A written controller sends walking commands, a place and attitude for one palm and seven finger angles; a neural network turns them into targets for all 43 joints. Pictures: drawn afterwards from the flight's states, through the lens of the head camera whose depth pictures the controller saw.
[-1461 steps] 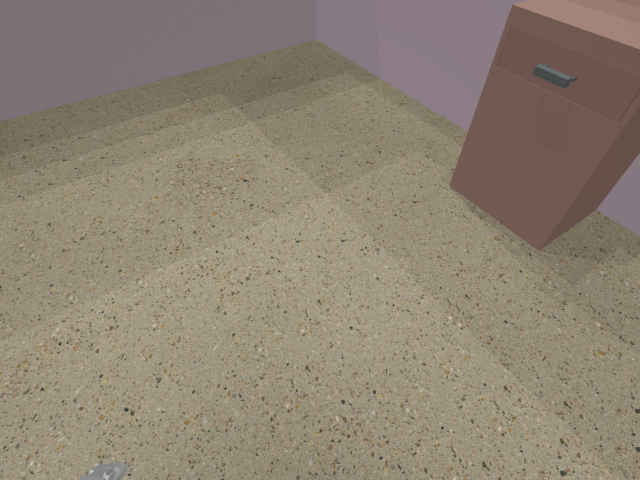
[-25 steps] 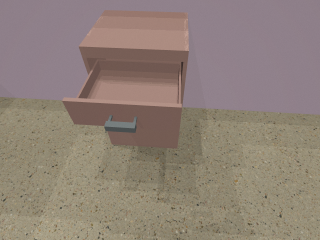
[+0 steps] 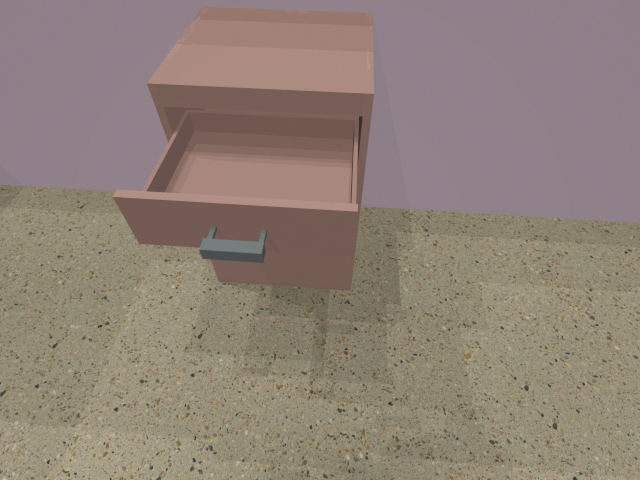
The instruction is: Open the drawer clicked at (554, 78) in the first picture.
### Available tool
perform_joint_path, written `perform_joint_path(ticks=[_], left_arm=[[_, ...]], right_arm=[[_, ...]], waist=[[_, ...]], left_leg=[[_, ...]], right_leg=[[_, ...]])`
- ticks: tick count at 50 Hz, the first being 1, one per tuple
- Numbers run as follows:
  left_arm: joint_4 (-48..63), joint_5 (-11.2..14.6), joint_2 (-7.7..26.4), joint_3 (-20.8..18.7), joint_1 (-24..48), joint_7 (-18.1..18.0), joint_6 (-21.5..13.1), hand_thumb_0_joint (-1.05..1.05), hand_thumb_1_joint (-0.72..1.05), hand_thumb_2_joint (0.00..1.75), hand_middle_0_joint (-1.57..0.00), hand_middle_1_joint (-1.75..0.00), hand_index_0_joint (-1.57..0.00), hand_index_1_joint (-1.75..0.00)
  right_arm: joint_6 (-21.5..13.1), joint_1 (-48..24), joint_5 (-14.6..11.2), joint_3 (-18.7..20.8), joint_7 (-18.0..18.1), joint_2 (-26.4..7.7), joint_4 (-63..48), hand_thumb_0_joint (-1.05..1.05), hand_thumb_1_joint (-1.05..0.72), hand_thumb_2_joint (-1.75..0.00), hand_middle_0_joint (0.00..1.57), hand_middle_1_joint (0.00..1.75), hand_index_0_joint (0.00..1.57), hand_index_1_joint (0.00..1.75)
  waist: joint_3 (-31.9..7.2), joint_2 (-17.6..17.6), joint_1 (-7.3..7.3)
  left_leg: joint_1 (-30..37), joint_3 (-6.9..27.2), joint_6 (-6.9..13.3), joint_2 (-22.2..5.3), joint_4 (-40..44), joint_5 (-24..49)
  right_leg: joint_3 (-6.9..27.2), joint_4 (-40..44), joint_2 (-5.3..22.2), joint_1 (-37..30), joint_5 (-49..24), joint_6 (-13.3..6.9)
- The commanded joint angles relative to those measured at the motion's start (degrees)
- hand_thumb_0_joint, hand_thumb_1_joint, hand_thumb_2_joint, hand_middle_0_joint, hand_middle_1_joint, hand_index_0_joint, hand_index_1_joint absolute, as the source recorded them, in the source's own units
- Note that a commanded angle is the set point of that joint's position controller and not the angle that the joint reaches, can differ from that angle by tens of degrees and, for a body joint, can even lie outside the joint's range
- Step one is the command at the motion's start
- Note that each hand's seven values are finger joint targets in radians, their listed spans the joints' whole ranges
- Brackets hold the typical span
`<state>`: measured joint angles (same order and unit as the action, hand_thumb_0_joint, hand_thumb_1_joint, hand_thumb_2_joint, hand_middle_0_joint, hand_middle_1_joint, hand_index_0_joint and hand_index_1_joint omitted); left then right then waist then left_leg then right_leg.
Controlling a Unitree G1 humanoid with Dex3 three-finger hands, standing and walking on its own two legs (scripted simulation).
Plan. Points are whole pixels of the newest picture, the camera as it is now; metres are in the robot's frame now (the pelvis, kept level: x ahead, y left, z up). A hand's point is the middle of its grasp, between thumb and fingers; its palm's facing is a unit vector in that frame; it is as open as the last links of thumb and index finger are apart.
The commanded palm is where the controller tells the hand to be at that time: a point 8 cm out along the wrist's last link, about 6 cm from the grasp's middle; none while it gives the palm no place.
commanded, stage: look to check the result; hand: left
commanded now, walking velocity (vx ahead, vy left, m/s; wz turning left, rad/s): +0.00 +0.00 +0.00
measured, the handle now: (235, 241) +0.53 +0.20 -0.10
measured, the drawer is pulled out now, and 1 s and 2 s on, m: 0.30 0.30 0.30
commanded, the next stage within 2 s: stand and wait in 0.40 s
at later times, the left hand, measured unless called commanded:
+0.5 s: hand out of the picture +0.00 +0.16 -0.17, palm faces +0.05 -0.98 -0.19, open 7.3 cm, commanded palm none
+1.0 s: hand out of the picture +0.01 +0.16 -0.17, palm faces +0.05 -0.98 -0.19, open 7.3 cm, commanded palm none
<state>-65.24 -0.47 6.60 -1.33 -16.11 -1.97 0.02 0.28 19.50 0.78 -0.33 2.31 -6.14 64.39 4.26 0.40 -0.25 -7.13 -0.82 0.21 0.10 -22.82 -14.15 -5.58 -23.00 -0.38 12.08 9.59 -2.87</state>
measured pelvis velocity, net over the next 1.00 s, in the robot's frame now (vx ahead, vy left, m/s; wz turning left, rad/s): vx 0.02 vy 0.00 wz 0.00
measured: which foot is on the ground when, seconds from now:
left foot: down 0.00-1.00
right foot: down 0.00-1.00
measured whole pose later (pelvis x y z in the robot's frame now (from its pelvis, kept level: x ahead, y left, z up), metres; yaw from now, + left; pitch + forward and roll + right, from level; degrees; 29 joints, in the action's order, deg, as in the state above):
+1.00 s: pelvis +0.02 +0.00 +0.00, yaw +0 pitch -1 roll +0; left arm -65.5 -0.4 7.0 -1.3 -15.6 -2.2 -0.4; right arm 0.1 18.4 0.8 -0.3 2.4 -5.8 65.1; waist 4.0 0.6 -0.2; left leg -5.1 -0.7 -0.2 -0.5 -21.2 -14.6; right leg -5.7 -21.4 -1.1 10.1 10.1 -3.1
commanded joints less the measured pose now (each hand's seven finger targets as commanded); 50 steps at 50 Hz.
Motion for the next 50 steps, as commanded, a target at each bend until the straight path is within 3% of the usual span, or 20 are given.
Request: perform_joint_path(ticks=[1, 17, 25, 29, 34, 42, 50], left_arm=[[0.8, 0.0, 5.9, -0.7, -4.4, -0.2, -0.7, 0.0, 0.9, 0.9, -0.2, -0.3, -0.2, -0.3], [0.8, 0.0, 6.0, -0.8, -4.2, -0.3, -0.8, 0.0, 0.9, 0.9, -0.2, -0.3, -0.2, -0.3], [0.7, 0.0, 6.1, -0.8, -4.0, -0.4, -1.0, 0.0, 0.9, 0.9, -0.2, -0.3, -0.2, -0.3], [0.7, -0.1, 6.1, -0.8, -4.2, -0.5, -1.0, 0.0, 0.9, 0.9, -0.2, -0.3, -0.2, -0.3], [0.8, -0.1, 6.0, -0.8, -4.1, -0.5, -1.0, 0.0, 0.9, 0.9, -0.2, -0.3, -0.2, -0.3], [0.6, 0.0, 6.4, -0.8, -4.0, -0.3, -1.0, 0.0, 0.9, 0.9, -0.2, -0.3, -0.2, -0.3], [0.5, 0.0, 6.1, -0.7, -4.1, -0.4, -0.9, 0.0, 0.9, 0.9, -0.2, -0.3, -0.2, -0.3]], right_arm=[[-0.3, 5.9, 0.0, 0.7, 0.4, -3.4, -0.2, 0.0, -0.9, -0.9, 0.2, 0.3, 0.2, 0.3], [-0.3, 5.3, 0.0, 0.9, 0.5, -3.5, 0.0, 0.0, -0.9, -0.9, 0.2, 0.3, 0.2, 0.3], [-0.5, 4.9, -0.1, 0.9, 0.6, -3.4, 0.2, 0.0, -0.9, -0.9, 0.2, 0.3, 0.2, 0.3], [-0.3, 4.8, -0.2, 1.0, 0.5, -3.5, 0.2, 0.0, -0.9, -0.9, 0.2, 0.3, 0.2, 0.3], [-0.4, 4.7, -0.1, 1.0, 0.5, -3.7, 0.2, 0.0, -0.9, -0.9, 0.2, 0.3, 0.2, 0.3], [-0.3, 5.1, 0.0, 0.9, 0.4, -3.8, 0.6, 0.0, -0.9, -0.9, 0.2, 0.3, 0.2, 0.3], [-0.4, 5.1, -0.1, 0.8, 0.5, -3.6, 0.6, 0.0, -0.9, -0.9, 0.2, 0.3, 0.2, 0.3]], waist=[[1.3, 0.4, 0.11], [1.3, -0.2, 0.12], [0.5, 0.3, 0.13], [1.8, -1.2, 0.19], [0.9, 0.7, 0.13], [1.6, -0.6, 0.13], [1.8, 0.4, 0.19]], left_leg=[[-4.0, 3.2, 2.0, -4.6, 4.0, 4.8], [-3.6, 3.1, 1.7, -4.8, 4.3, 5.2], [-2.4, 2.9, 1.5, -5.1, 4.4, 7.8], [-2.5, 2.8, 1.5, -4.9, 4.4, 6.4], [-1.8, 2.8, 1.4, -5.1, 4.6, 7.1], [-2.6, 2.8, 1.5, -4.9, 5.0, 5.7], [-2.6, 3.0, 1.5, -5.2, 5.2, 6.5]], right_leg=[[7.2, 6.1, 6.5, -2.1, 1.4, -0.6], [7.0, 6.5, 6.4, -2.9, 0.1, -0.4], [6.5, 5.5, 6.5, -4.0, -5.2, -0.4], [6.7, 6.4, 6.4, -2.9, -2.8, -0.3], [6.7, 6.1, 6.3, -3.3, -3.5, -0.4], [7.0, 7.0, 6.4, -3.4, -0.8, -0.3], [6.6, 6.3, 6.3, -3.4, -2.0, -0.4]])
